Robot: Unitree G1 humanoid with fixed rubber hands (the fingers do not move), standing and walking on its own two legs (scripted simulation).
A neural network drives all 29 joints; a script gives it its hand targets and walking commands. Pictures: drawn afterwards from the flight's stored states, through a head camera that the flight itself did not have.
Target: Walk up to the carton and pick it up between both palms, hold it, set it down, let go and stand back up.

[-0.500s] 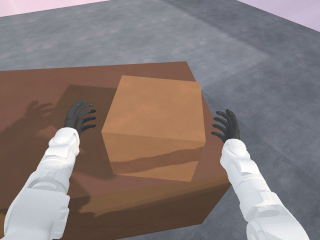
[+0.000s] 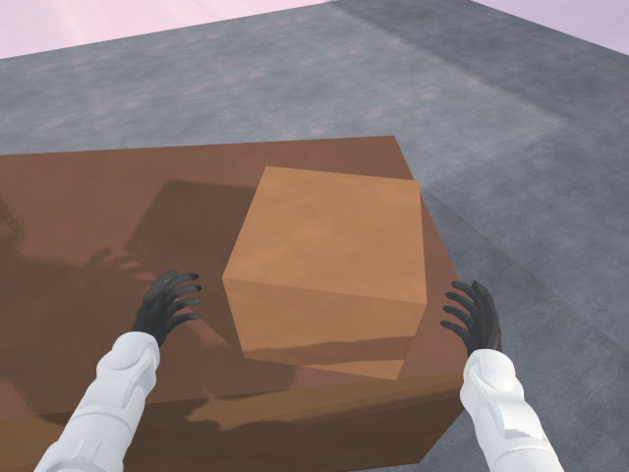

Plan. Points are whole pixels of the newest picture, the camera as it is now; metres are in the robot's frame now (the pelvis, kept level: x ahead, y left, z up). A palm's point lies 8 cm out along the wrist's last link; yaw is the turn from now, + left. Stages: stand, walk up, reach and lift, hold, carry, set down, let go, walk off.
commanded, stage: set down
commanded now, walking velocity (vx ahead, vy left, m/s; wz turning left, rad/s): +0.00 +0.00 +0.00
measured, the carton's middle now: (330, 271) +0.43 -0.04 -0.02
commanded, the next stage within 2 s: none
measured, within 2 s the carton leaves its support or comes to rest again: neither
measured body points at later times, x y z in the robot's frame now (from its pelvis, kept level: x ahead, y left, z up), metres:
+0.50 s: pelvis +0.02 +0.00 +0.01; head +0.01 +0.02 +0.45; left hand +0.26 +0.24 -0.01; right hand +0.21 -0.21 -0.01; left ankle +0.03 +0.13 -0.73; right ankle +0.03 -0.14 -0.73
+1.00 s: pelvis +0.04 +0.01 +0.00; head +0.03 +0.03 +0.45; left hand +0.22 +0.24 -0.02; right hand +0.19 -0.20 -0.02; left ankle +0.03 +0.13 -0.73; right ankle +0.03 -0.14 -0.73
